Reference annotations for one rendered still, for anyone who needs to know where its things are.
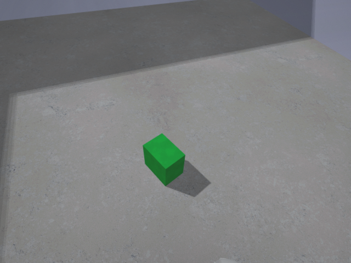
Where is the carton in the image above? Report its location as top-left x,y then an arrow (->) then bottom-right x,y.
143,134 -> 185,186

